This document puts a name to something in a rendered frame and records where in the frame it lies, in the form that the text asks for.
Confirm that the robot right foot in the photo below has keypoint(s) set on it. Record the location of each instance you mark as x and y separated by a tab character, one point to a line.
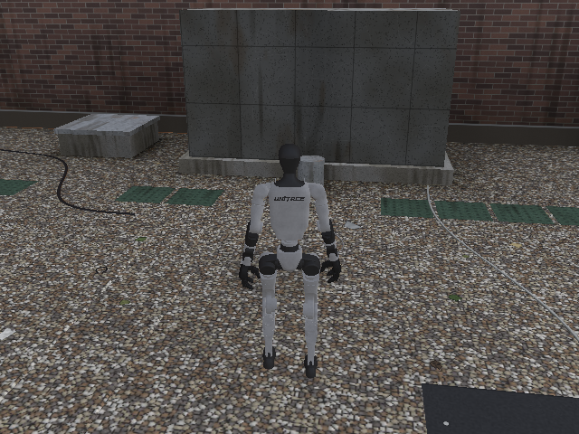
310	369

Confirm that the robot right hand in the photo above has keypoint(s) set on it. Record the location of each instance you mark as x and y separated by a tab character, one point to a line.
334	271

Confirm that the left robot upper arm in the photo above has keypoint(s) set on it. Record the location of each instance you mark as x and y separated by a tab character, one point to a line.
261	191

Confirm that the robot left thigh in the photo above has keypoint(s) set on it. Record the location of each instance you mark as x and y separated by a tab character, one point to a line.
268	273

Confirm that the robot left hand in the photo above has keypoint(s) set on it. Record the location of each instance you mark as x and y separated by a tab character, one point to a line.
243	275

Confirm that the robot left forearm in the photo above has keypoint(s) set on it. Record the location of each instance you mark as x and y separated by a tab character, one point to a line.
249	246

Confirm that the robot right forearm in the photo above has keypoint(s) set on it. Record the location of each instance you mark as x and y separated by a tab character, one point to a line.
330	243

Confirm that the right robot upper arm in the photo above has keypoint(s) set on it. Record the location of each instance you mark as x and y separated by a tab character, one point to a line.
317	191

